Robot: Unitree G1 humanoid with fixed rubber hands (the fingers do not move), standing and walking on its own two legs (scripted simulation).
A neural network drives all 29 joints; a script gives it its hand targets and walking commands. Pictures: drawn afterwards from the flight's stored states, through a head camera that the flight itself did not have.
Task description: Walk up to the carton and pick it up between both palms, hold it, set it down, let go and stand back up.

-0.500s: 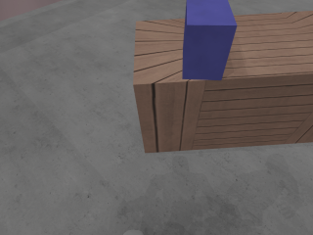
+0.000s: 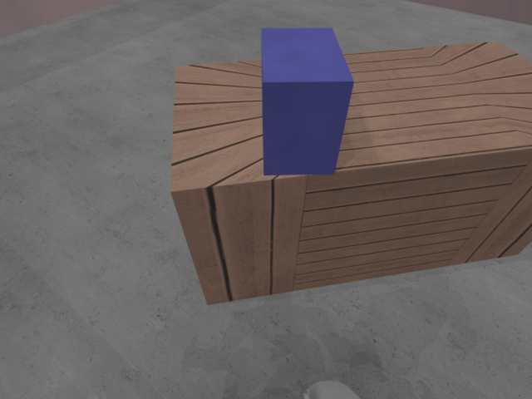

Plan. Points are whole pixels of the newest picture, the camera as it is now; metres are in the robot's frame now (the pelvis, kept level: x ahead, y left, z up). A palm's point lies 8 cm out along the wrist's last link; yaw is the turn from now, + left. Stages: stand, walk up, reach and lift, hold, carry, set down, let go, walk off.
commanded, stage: walk up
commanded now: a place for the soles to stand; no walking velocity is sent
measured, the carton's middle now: (297, 101) +0.79 -0.07 +0.03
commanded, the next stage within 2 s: none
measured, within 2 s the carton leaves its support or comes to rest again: neither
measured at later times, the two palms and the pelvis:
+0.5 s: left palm out of the picture +0.14 +0.23 -0.08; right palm (523, 356) +0.21 -0.42 -0.12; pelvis +0.13 -0.10 +0.00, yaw -1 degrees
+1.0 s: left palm (177, 320) +0.28 +0.18 -0.09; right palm (522, 337) +0.25 -0.45 -0.14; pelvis +0.18 -0.14 -0.01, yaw +1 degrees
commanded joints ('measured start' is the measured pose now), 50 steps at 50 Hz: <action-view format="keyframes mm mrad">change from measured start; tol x64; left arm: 1 -43 197 75 -86 13 4 -18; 50 -142 213 63 0 -6 -41 111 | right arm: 1 14 -376 -132 -67 -20 -37 -3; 50 -61 -197 -71 -64 15 67 0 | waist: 1 -14 231 84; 50 12 -67 -141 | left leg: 1 -133 311 -353 -379 -210 233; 9 -474 -67 -144 535 -168 29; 24 -448 -76 37 72 36 40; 29 435 242 -517 -223 685 310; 50 -288 -62 -220 398 -175 25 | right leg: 1 -126 -126 51 -319 -82 -17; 8 441 -310 699 -987 65 -48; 27 169 -86 62 -286 1058 74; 31 -262 16 182 318 -242 94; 50 296 -280 308 -706 640 -156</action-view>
